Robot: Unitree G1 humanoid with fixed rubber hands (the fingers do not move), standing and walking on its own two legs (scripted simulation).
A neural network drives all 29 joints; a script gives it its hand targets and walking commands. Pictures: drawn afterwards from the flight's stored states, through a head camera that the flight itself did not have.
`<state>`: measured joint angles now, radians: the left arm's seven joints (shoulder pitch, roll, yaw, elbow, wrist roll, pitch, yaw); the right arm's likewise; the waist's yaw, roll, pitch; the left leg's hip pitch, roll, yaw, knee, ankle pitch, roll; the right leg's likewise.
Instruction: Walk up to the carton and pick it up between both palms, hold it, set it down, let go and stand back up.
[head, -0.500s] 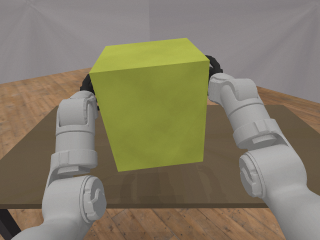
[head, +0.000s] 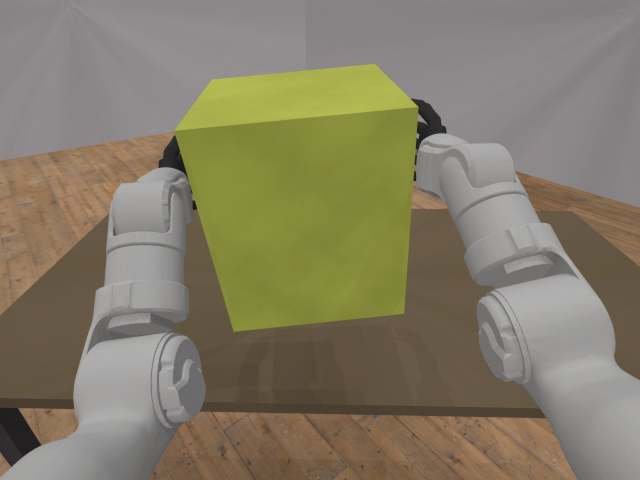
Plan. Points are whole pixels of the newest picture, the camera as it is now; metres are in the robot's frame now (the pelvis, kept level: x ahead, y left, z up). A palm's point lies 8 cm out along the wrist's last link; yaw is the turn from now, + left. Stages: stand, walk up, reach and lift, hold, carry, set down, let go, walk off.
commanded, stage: hold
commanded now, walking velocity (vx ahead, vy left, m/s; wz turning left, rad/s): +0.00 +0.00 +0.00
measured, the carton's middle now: (306, 194) +0.38 +0.00 +0.27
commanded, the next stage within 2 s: none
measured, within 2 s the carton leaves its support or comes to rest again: neither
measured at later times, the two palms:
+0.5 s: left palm (180, 192) +0.37 +0.15 +0.29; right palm (432, 160) +0.37 -0.15 +0.32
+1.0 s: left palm (182, 187) +0.37 +0.15 +0.29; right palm (435, 157) +0.37 -0.16 +0.32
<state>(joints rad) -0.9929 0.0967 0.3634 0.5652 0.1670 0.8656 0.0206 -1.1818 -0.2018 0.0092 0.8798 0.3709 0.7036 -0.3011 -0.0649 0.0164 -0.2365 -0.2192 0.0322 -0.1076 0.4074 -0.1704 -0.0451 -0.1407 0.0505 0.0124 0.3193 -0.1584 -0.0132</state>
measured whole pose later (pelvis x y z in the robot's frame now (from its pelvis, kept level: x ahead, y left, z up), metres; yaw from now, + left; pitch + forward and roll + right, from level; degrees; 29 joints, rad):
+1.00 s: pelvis +0.00 +0.00 +0.00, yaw -1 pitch -1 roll -1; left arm -1.00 0.08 0.37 0.58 0.17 0.87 0.04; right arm -1.19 -0.22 0.01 0.90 0.38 0.72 -0.29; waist -0.05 0.03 -0.24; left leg -0.22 0.03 -0.10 0.41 -0.18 -0.04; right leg -0.15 0.05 0.04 0.33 -0.16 -0.01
